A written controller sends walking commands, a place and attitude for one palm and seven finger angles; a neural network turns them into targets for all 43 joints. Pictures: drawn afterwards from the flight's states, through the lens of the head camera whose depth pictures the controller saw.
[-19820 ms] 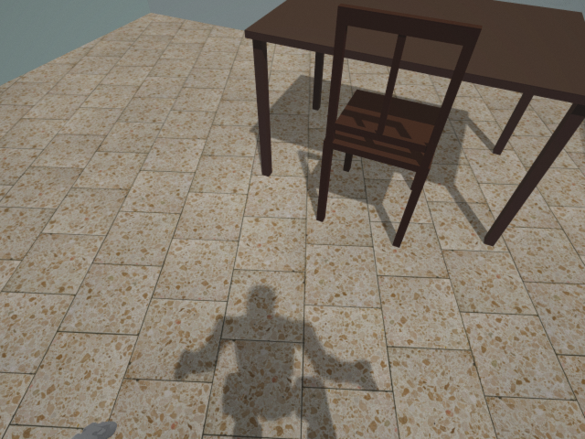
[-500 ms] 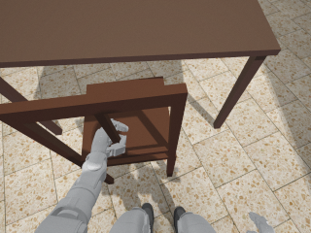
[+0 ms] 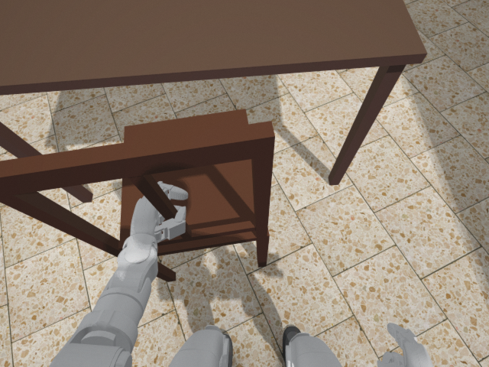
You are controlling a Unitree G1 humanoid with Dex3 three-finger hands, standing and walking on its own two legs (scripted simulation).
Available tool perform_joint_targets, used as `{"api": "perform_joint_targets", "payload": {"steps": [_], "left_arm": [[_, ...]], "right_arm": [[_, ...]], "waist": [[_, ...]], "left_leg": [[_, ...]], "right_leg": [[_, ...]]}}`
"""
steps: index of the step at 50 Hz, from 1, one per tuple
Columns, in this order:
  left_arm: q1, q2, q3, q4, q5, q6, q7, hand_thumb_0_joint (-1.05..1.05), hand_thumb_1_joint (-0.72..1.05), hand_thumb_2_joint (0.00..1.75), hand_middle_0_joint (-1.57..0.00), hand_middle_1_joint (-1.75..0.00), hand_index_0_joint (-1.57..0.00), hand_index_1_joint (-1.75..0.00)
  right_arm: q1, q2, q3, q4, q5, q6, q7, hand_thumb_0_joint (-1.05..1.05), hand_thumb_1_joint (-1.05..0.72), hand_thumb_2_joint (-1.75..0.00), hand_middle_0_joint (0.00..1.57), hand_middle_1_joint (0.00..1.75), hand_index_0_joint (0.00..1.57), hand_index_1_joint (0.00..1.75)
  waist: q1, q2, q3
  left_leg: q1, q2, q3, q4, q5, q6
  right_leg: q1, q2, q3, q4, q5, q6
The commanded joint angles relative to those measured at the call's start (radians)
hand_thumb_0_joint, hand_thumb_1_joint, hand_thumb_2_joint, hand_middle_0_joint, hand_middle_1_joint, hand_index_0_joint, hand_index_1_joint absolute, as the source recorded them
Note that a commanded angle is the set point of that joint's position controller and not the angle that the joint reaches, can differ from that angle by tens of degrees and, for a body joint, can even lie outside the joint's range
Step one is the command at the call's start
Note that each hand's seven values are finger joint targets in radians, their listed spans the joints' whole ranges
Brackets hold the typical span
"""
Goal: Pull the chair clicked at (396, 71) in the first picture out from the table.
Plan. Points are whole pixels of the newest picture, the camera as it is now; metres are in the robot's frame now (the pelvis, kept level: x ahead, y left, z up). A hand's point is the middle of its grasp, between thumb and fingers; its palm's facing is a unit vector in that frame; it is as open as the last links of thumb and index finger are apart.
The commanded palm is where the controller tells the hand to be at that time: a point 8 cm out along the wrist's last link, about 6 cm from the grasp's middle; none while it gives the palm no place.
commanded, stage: step backward, pulling the chair out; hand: left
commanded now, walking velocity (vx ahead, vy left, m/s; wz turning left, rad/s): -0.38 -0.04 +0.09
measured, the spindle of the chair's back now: (167, 210) +0.37 +0.16 -0.07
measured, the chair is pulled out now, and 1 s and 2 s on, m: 0.17 0.30 0.47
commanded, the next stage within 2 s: none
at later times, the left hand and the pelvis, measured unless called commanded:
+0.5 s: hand (171, 254) +0.29 +0.14 -0.07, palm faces +0.00 -0.98 -0.19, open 5.4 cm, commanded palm +0.26 +0.19 -0.07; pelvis -0.06 +0.01 +0.00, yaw +1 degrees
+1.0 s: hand (160, 297) +0.22 +0.15 -0.07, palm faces -0.05 -0.98 -0.18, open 5.3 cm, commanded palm +0.20 +0.20 -0.07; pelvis -0.13 +0.03 +0.01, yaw +2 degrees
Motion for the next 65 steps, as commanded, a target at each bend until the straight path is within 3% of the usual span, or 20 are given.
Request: {"api": "perform_joint_targets", "payload": {"steps": [1, 5, 8, 11, 16, 18, 20, 22, 31, 33, 36, 39, 42, 45, 49, 54, 56, 58, 61, 65], "left_arm": [[-0.163, 0.189, -0.009, -0.176, 0.025, -0.004, 0.005, 0.00, 0.90, 0.90, -0.50, -1.45, -0.50, -1.45], [-0.178, 0.112, -0.075, -0.276, 0.033, -0.015, -0.020, 0.00, 0.90, 0.90, -0.50, -1.45, -0.50, -1.45], [-0.096, 0.062, -0.083, -0.326, 0.049, -0.018, -0.032, 0.00, 0.90, 0.90, -0.50, -1.45, -0.50, -1.45], [-0.128, 0.074, -0.074, -0.340, 0.053, -0.023, -0.034, 0.00, 0.90, 0.90, -0.50, -1.45, -0.50, -1.45], [-0.209, 0.130, -0.048, -0.268, 0.075, -0.038, -0.041, 0.00, 0.90, 0.90, -0.50, -1.45, -0.50, -1.45], [-0.236, 0.150, -0.041, -0.249, 0.069, -0.052, -0.034, 0.00, 0.90, 0.90, -0.50, -1.45, -0.50, -1.45], [-0.230, 0.204, 0.002, -0.196, 0.037, -0.051, -0.021, 0.00, 0.90, 0.90, -0.50, -1.45, -0.50, -1.45], [-0.219, 0.170, -0.007, -0.174, 0.039, -0.040, -0.021, 0.00, 0.90, 0.90, -0.50, -1.45, -0.50, -1.45], [-0.131, 0.127, -0.058, -0.250, 0.021, -0.008, -0.018, 0.00, 0.90, 0.90, -0.50, -1.45, -0.50, -1.45], [-0.174, 0.094, -0.090, -0.321, 0.036, -0.026, -0.031, 0.00, 0.90, 0.90, -0.50, -1.45, -0.50, -1.45], [-0.163, 0.051, -0.101, -0.379, 0.058, -0.032, -0.042, 0.00, 0.90, 0.90, -0.50, -1.45, -0.50, -1.45], [-0.171, 0.075, -0.068, -0.336, 0.061, -0.033, -0.039, 0.00, 0.90, 0.90, -0.50, -1.45, -0.50, -1.45], [-0.267, 0.106, -0.080, -0.299, 0.094, -0.051, -0.049, 0.00, 0.90, 0.90, -0.50, -1.45, -0.50, -1.45], [-0.239, 0.180, -0.024, -0.212, 0.056, -0.056, -0.038, 0.00, 0.90, 0.90, -0.50, -1.45, -0.50, -1.45], [-0.202, 0.155, -0.025, -0.199, 0.050, -0.050, -0.020, 0.00, 0.90, 0.90, -0.50, -1.45, -0.50, -1.45], [-0.148, 0.140, -0.048, -0.225, 0.025, -0.042, -0.019, 0.00, 0.90, 0.90, -0.50, -1.45, -0.50, -1.45], [-0.170, 0.086, -0.082, -0.285, 0.045, -0.057, -0.032, 0.00, 0.90, 0.90, -0.50, -1.45, -0.50, -1.45], [-0.176, 0.074, -0.077, -0.332, 0.063, -0.055, -0.045, 0.00, 0.90, 0.90, -0.50, -1.45, -0.50, -1.45], [-0.179, 0.056, -0.071, -0.311, 0.063, -0.054, -0.043, 0.00, 0.90, 0.90, -0.50, -1.45, -0.50, -1.45], [-0.230, 0.103, -0.064, -0.250, 0.085, -0.073, -0.050, 0.00, 0.90, 0.90, -0.50, -1.45, -0.50, -1.45]], "right_arm": [[0.048, -0.098, -0.033, -0.105, 0.004, -0.019, -0.025, 0.00, -0.90, -0.90, 0.20, 0.30, 0.20, 0.30], [0.069, -0.111, -0.051, -0.143, -0.010, 0.004, -0.019, 0.00, -0.90, -0.90, 0.20, 0.30, 0.20, 0.30], [0.072, -0.090, -0.056, -0.153, -0.046, 0.011, 0.052, 0.00, -0.90, -0.90, 0.20, 0.30, 0.20, 0.30], [0.102, -0.086, -0.064, -0.150, -0.030, -0.015, 0.078, 0.00, -0.90, -0.90, 0.20, 0.30, 0.20, 0.30], [0.095, -0.072, -0.051, -0.133, -0.042, -0.009, 0.065, 0.00, -0.90, -0.90, 0.20, 0.30, 0.20, 0.30], [0.084, -0.052, -0.043, -0.137, -0.024, -0.002, 0.049, 0.00, -0.90, -0.90, 0.20, 0.30, 0.20, 0.30], [0.076, -0.068, -0.055, -0.131, 0.003, -0.006, 0.022, 0.00, -0.90, -0.90, 0.20, 0.30, 0.20, 0.30], [0.008, -0.046, -0.025, -0.122, -0.002, -0.024, 0.017, 0.00, -0.90, -0.90, 0.20, 0.30, 0.20, 0.30], [0.046, -0.079, -0.033, -0.130, 0.001, 0.004, -0.015, 0.00, -0.90, -0.90, 0.20, 0.30, 0.20, 0.30], [0.054, -0.111, -0.062, -0.148, -0.010, 0.013, -0.006, 0.00, -0.90, -0.90, 0.20, 0.30, 0.20, 0.30], [0.051, -0.062, -0.057, -0.145, -0.054, 0.006, 0.044, 0.00, -0.90, -0.90, 0.20, 0.30, 0.20, 0.30], [0.107, -0.073, -0.069, -0.129, -0.027, -0.019, 0.072, 0.00, -0.90, -0.90, 0.20, 0.30, 0.20, 0.30], [0.123, -0.068, -0.066, -0.119, -0.028, -0.012, 0.058, 0.00, -0.90, -0.90, 0.20, 0.30, 0.20, 0.30], [0.084, -0.072, -0.063, -0.125, -0.002, -0.015, 0.019, 0.00, -0.90, -0.90, 0.20, 0.30, 0.20, 0.30], [0.023, -0.042, -0.014, -0.102, -0.006, -0.037, 0.013, 0.00, -0.90, -0.90, 0.20, 0.30, 0.20, 0.30], [0.067, -0.077, -0.032, -0.127, 0.003, -0.015, -0.009, 0.00, -0.90, -0.90, 0.20, 0.30, 0.20, 0.30], [0.082, -0.107, -0.053, -0.144, -0.017, 0.002, 0.010, 0.00, -0.90, -0.90, 0.20, 0.30, 0.20, 0.30], [0.049, -0.055, -0.039, -0.138, -0.063, -0.003, 0.044, 0.00, -0.90, -0.90, 0.20, 0.30, 0.20, 0.30], [0.085, -0.071, -0.057, -0.121, -0.037, -0.024, 0.069, 0.00, -0.90, -0.90, 0.20, 0.30, 0.20, 0.30], [0.125, -0.073, -0.056, -0.109, -0.038, -0.030, 0.057, 0.00, -0.90, -0.90, 0.20, 0.30, 0.20, 0.30]], "waist": [[0.035, -0.206, -0.533], [0.010, -0.034, -0.559], [0.037, 0.276, -0.529], [0.021, 0.156, -0.531], [0.002, 0.137, -0.473], [0.006, 0.019, -0.493], [0.027, -0.240, -0.549], [0.053, -0.204, -0.521], [0.026, -0.213, -0.538], [0.011, -0.051, -0.511], [0.019, 0.320, -0.507], [0.014, 0.120, -0.550], [-0.012, 0.041, -0.506], [0.031, -0.261, -0.506], [0.050, -0.063, -0.541], [0.025, -0.217, -0.536], [0.010, 0.010, -0.485], [0.027, 0.268, -0.486], [0.033, 0.155, -0.507], [0.004, 0.111, -0.473]], "left_leg": [[0.061, 0.073, -0.027, -0.162, 0.161, 0.000], [0.355, 0.186, -0.056, -0.256, 0.879, 0.048], [0.509, 0.311, -0.201, -0.277, 1.172, 0.156], [0.696, 0.289, -0.143, -0.174, 1.289, 0.147], [0.493, 0.284, -0.145, -0.157, 1.084, 0.105], [0.308, 0.200, -0.058, -0.095, 0.766, 0.042], [0.074, 0.047, 0.019, 0.129, -0.032, -0.019], [-0.026, 0.039, -0.071, 0.233, -0.140, -0.011], [0.195, 0.097, 0.029, -0.274, 0.247, 0.004], [0.348, 0.222, -0.042, -0.346, 0.687, 0.072], [0.500, 0.343, -0.181, -0.294, 1.118, 0.186], [0.710, 0.303, -0.100, -0.138, 1.261, 0.130], [0.482, 0.222, -0.016, -0.057, 1.008, 0.052], [0.074, 0.051, 0.019, 0.163, -0.088, -0.021], [0.017, 0.046, -0.014, 0.064, -0.089, -0.024], [0.234, 0.131, 0.005, -0.286, 0.380, 0.015], [0.325, 0.292, -0.130, -0.348, 0.808, 0.123], [0.422, 0.391, -0.234, -0.327, 1.037, 0.197], [0.638, 0.331, -0.127, -0.188, 1.190, 0.181], [0.494, 0.291, -0.113, -0.137, 1.037, 0.107]], "right_leg": [[0.454, -0.286, 0.123, 0.054, 0.927, -0.083], [0.258, -0.120, -0.009, 0.099, 0.645, 0.006], [-0.044, 0.005, -0.010, 0.283, -0.275, -0.011], [-0.118, 0.010, -0.016, 0.133, -0.179, -0.008], [0.111, -0.017, 0.016, -0.097, 0.109, -0.029], [0.290, -0.113, 0.058, -0.133, 0.552, -0.053], [0.446, -0.305, 0.170, -0.078, 1.060, -0.101], [0.403, -0.366, 0.174, -0.047, 0.980, -0.146], [0.346, -0.237, 0.052, 0.019, 0.667, -0.068], [0.191, -0.086, -0.024, 0.059, 0.357, 0.027], [-0.074, 0.015, 0.004, 0.350, -0.285, 0.004], [-0.065, 0.007, -0.018, 0.054, -0.151, -0.010], [0.243, -0.020, -0.010, -0.200, 0.398, -0.029], [0.429, -0.312, 0.161, -0.095, 1.078, -0.133], [0.435, -0.344, 0.145, -0.032, 0.929, -0.194], [0.312, -0.209, 0.043, 0.028, 0.615, -0.080], [0.148, -0.030, -0.014, 0.142, 0.196, 0.025], [-0.053, 0.012, 0.032, 0.393, -0.318, 0.007], [-0.115, -0.001, 0.034, 0.233, -0.248, -0.010], [0.158, -0.007, -0.002, -0.177, 0.094, -0.026]]}}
